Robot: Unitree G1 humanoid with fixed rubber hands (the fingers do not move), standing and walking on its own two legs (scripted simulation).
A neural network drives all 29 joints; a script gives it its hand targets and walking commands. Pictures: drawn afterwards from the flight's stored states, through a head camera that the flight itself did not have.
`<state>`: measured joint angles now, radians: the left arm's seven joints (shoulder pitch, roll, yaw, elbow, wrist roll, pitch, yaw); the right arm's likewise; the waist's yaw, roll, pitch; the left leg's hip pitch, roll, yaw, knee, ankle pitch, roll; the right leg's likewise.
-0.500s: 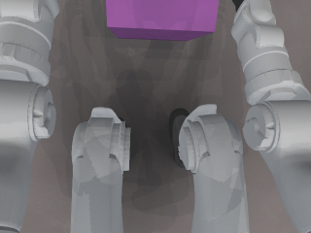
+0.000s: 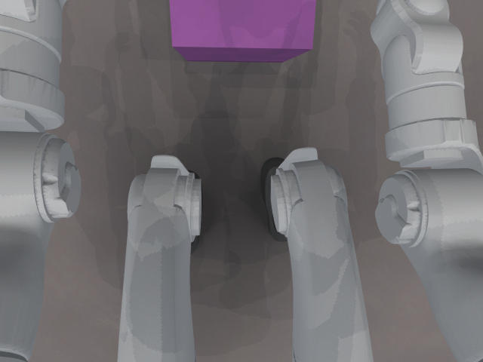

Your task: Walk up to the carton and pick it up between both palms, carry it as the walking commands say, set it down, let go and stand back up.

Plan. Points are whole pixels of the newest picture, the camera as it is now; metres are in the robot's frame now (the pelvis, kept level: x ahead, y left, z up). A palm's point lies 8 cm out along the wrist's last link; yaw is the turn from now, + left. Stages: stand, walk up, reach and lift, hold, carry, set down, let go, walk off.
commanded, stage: set down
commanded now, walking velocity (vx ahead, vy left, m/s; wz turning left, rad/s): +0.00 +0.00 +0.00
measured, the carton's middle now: out of the picture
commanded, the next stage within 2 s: let go in 0.90 s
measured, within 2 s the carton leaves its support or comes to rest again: neither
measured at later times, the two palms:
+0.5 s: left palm out of the picture +0.59 +0.18 +0.02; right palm out of the picture +0.55 -0.19 +0.01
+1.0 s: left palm out of the picture +0.58 +0.19 +0.13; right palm out of the picture +0.54 -0.19 +0.13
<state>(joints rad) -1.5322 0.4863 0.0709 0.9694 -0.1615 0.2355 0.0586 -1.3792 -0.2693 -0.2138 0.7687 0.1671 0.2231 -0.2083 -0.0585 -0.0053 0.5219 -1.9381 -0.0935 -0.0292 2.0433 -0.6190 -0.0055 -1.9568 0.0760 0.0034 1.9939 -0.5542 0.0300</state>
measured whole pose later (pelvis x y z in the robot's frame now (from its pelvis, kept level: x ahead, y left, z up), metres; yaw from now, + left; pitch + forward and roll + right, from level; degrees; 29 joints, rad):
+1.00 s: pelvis +0.03 +0.00 +0.22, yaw +1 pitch +36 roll -1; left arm -1.38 0.39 0.24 1.09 0.04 0.25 -0.02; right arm -1.20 -0.17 -0.34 0.78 0.00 0.27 -0.14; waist -0.07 -0.02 0.18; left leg -1.40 -0.07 -0.07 1.10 -0.32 0.00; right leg -1.41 0.05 0.05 1.06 -0.27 0.02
